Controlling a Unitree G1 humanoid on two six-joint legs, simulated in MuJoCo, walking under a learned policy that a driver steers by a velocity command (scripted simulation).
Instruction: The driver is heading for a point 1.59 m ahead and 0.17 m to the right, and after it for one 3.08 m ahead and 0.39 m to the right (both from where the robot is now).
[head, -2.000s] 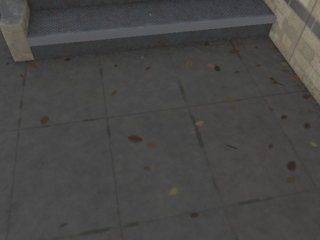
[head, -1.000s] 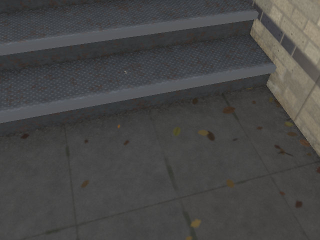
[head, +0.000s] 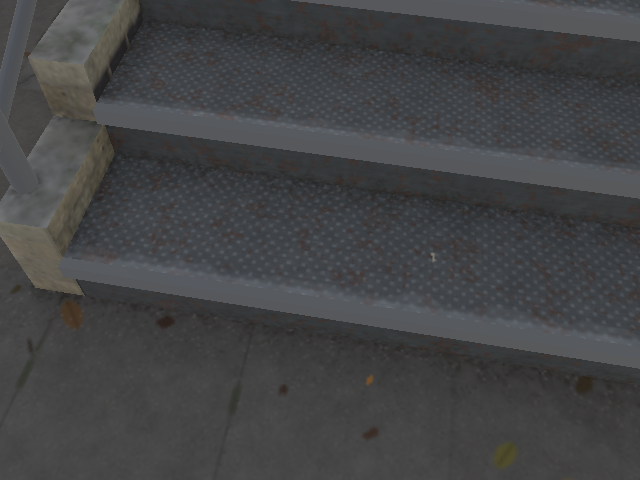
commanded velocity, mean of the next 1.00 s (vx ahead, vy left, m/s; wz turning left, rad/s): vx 0.04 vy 0.00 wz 0.10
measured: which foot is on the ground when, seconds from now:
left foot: down 0.00-1.00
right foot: up 0.00-0.44, down 0.46-1.00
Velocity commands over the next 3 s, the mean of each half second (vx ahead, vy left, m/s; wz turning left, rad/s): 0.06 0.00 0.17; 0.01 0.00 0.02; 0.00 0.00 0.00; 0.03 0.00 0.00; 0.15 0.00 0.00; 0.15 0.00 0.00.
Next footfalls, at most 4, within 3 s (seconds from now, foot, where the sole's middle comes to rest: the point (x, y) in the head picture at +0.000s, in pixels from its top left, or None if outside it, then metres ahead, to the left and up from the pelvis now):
0.46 right None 0.10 -0.15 -0.76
2.24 left None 0.25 0.07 -0.76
2.56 right None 0.28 -0.13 -0.76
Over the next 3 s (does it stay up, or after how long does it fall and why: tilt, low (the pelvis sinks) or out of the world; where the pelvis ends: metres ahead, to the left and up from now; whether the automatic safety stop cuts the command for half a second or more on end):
stays up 0.32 -0.03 0.01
